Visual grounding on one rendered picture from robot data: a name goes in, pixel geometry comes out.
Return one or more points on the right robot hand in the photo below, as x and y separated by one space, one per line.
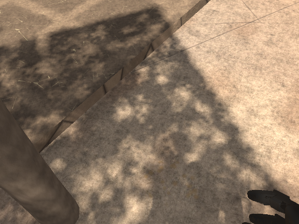
277 200

